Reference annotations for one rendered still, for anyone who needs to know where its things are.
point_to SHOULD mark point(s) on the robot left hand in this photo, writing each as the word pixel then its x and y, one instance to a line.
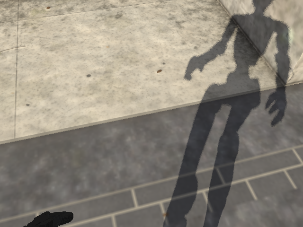
pixel 48 219

